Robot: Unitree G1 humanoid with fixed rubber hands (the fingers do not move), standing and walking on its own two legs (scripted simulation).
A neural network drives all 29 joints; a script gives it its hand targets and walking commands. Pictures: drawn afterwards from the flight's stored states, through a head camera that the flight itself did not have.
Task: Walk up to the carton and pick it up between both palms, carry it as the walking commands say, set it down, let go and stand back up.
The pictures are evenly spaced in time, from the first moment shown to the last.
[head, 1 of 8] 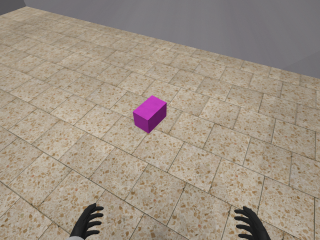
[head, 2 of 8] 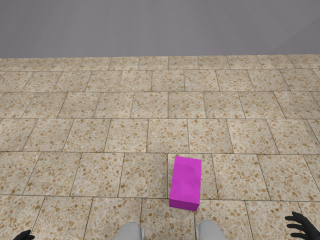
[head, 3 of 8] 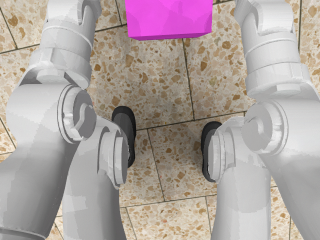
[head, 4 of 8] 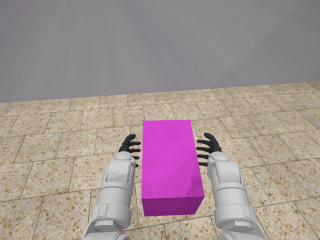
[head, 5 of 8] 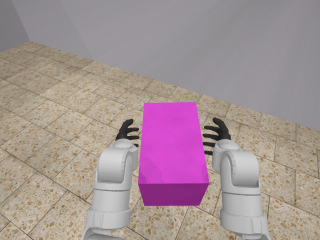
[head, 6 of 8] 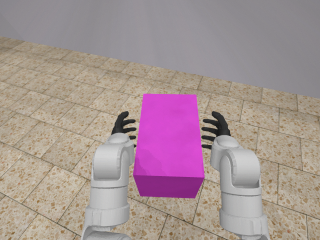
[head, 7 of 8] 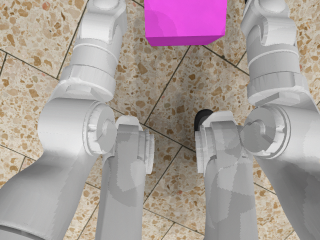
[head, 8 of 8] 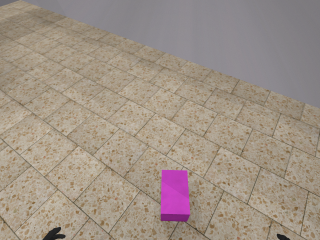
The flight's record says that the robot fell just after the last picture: no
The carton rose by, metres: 0.73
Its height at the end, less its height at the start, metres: +0.00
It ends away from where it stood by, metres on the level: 1.95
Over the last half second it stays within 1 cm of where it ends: yes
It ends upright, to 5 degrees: yes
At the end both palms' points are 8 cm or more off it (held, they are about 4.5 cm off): yes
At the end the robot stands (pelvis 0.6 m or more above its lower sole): yes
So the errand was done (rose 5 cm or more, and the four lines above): yes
